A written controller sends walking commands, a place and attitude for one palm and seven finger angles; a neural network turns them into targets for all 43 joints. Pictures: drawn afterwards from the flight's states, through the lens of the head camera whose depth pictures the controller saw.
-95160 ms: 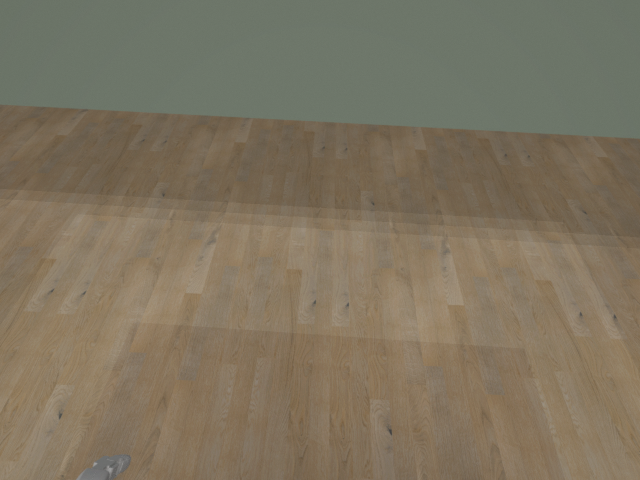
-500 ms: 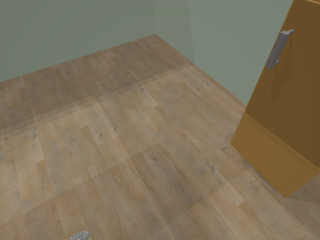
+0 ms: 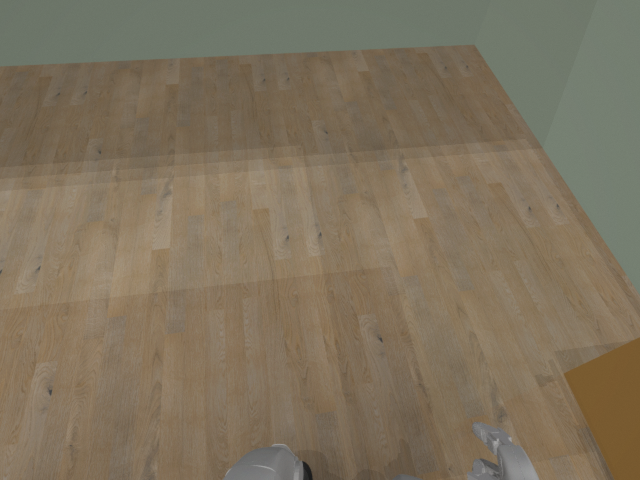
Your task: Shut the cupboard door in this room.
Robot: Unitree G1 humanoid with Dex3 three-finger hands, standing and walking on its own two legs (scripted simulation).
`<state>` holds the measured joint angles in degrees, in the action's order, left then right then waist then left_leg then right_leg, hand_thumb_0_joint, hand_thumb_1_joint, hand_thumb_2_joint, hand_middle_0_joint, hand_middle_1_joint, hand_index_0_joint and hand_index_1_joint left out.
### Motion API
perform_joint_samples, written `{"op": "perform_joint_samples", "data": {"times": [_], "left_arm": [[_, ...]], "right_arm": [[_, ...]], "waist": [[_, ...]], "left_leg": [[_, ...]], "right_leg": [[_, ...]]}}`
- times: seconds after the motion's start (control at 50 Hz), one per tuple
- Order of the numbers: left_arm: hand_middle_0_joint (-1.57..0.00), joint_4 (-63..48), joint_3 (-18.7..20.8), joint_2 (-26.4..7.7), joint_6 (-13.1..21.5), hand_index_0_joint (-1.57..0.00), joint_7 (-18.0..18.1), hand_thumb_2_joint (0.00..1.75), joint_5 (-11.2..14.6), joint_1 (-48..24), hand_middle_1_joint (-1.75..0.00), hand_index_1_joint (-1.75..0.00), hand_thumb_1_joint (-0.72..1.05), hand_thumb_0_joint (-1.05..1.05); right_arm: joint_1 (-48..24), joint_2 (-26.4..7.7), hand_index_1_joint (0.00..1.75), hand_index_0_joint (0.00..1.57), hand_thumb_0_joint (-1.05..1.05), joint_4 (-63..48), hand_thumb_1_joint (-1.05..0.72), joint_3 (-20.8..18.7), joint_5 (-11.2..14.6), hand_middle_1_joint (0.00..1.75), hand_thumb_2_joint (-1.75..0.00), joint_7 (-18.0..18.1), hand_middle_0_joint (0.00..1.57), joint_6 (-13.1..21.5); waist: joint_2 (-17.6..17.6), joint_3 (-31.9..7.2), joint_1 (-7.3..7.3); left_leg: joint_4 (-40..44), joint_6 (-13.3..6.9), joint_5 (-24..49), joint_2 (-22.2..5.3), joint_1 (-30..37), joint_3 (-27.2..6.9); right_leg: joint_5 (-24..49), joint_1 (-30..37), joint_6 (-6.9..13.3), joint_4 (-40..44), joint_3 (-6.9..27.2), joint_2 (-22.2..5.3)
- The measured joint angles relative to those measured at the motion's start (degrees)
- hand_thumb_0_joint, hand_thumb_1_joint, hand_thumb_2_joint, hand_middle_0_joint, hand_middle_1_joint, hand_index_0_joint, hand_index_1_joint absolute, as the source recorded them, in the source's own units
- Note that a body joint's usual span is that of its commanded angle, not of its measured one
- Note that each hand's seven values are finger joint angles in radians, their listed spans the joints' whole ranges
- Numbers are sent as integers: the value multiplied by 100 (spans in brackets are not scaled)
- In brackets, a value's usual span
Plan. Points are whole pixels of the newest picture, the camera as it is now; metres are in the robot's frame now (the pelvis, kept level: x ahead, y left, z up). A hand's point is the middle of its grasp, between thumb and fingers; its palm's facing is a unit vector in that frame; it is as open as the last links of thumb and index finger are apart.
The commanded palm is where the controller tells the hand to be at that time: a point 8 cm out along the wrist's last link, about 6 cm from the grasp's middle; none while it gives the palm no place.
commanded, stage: turn to face it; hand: left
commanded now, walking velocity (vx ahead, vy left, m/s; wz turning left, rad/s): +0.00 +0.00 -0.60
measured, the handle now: out of the picture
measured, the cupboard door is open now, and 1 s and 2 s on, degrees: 2 2 2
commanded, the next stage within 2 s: none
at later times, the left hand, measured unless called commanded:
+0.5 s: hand (242, 392) +0.23 +0.14 -0.16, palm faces -0.26 -0.94 -0.21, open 7.4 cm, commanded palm none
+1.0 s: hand (247, 321) +0.35 +0.16 -0.16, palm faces -0.48 -0.85 -0.21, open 7.4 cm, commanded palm none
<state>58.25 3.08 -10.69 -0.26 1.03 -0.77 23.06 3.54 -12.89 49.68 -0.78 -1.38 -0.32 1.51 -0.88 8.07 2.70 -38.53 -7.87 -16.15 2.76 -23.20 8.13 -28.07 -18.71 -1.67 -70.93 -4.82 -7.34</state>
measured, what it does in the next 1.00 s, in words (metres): walks ahead, turning right: right foot, then left foot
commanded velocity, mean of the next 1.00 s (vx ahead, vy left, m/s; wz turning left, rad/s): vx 0.00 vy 0.00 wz -0.60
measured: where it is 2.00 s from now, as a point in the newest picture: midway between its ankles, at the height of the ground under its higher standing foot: (315, 467)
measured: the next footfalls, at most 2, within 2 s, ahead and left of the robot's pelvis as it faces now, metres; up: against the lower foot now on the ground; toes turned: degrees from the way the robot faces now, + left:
right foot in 0.50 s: +0.10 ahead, -0.14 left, +0.00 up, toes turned -22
left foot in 0.88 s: +0.28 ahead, +0.08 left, +0.00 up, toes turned -27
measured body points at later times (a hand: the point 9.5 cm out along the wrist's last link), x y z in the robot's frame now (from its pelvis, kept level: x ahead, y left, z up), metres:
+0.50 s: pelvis +0.11 -0.02 +0.01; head +0.15 -0.03 +0.45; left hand +0.25 +0.19 -0.14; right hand +0.05 -0.26 -0.14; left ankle +0.05 +0.04 -0.71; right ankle +0.07 -0.12 -0.71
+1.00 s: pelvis +0.17 +0.02 +0.02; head +0.22 +0.03 +0.46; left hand +0.37 +0.20 -0.14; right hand +0.13 -0.24 -0.10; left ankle +0.24 +0.10 -0.72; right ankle +0.05 -0.08 -0.64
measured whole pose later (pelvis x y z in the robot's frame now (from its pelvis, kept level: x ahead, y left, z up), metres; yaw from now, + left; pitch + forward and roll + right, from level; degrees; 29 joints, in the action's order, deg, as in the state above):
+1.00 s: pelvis +0.17 +0.02 +0.02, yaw -34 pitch +1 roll -2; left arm 51.4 6.1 -15.0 -4.7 -0.5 -1.4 11.7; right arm 9.9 -9.8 49.5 0.0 -1.8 1.6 -0.1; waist -2.6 4.0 1.1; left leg -34.0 -0.4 -16.6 -4.7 -18.0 5.1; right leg -29.7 -25.2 -1.9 -61.9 2.7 1.9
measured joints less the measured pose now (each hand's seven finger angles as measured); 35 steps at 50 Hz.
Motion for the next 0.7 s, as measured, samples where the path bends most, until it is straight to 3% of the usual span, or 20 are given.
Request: {"op": "perform_joint_samples", "data": {"times": [0.04,0.08,0.18,0.36,0.44,0.5,0.52,0.54,0.6,0.64,0.7], "left_arm": [[-20,-86,24,-29,-25,-20,49,90,-27,-274,-30,-30,91,1],[-20,-180,30,-34,-40,-20,64,90,-35,-509,-30,-30,91,1],[-20,-309,72,16,-179,-20,20,90,-39,-808,-30,-30,91,1],[-20,-433,179,64,-427,-20,-129,90,-74,-1096,-30,-30,91,1],[-20,-527,155,71,-410,-20,-162,90,-87,-1199,-30,-30,91,1],[-20,-646,132,25,-311,-20,-173,90,-98,-1219,-30,-30,91,1],[-20,-668,129,0,-233,-20,-161,90,-112,-1227,-30,-30,91,1],[-20,-675,118,-15,-158,-20,-135,90,-103,-1243,-30,-30,91,1],[-20,-701,103,-30,-108,-20,-24,90,-59,-1205,-30,-30,91,1],[-20,-683,97,-46,-130,-20,13,90,-44,-1132,-30,-30,91,1],[-20,-622,83,-59,-165,-21,-1,90,-50,-1038,-30,-30,91,1]], "right_arm": [[69,86,29,20,0,93,-91,60,6,29,-90,106,20,23],[151,198,29,20,0,220,-91,118,15,30,-90,173,20,47],[391,375,30,21,-2,396,-94,64,73,30,-89,283,21,22],[833,322,30,21,-1,599,-92,-25,-35,30,-90,292,21,-140],[1006,247,30,21,0,698,-91,-84,-49,30,-90,282,21,-192],[1185,171,29,21,0,756,-91,-138,3,30,-90,246,21,-241],[1219,148,29,21,0,791,-91,-161,42,30,-90,227,21,-278],[1206,119,29,20,0,815,-91,-179,70,30,-90,213,21,-341],[1094,52,29,20,1,755,-91,-207,77,30,-90,218,20,-502],[978,38,29,20,1,656,-91,-211,62,30,-90,199,20,-522],[798,41,29,20,1,457,-91,-217,51,30,-90,165,20,-489]], "waist": [[-21,-29,33],[-35,-76,40],[-63,-317,-49],[-26,-439,-219],[128,-323,-326],[243,-286,-370],[276,-280,-357],[301,-247,-336],[294,-156,-318],[260,-161,-315],[216,-211,-345]], "left_leg": [[368,114,63,-3,331,13],[754,97,156,-17,653,40],[1291,115,152,-130,1214,225],[1166,229,-337,-388,1517,792],[836,344,-665,-597,1511,1092],[273,482,-1009,-824,1383,1272],[-199,563,-1069,-941,1184,1200],[-874,709,-1285,-953,889,897],[-2493,957,-1441,-724,82,-83],[-2812,1064,-1182,-696,-281,-446],[-2591,1172,-805,-746,-584,-767]], "right_leg": [[325,-530,-16,-131,276,39],[618,-867,-42,225,452,76],[1120,-1242,-87,935,654,284],[1126,-844,-69,1727,205,473],[847,-399,67,2457,-9,554],[1205,81,226,3310,-99,666],[1017,184,286,3477,-74,734],[842,186,336,3462,-23,788],[809,296,373,3583,167,854],[954,402,350,3822,317,885],[1098,511,322,4106,522,896]]}}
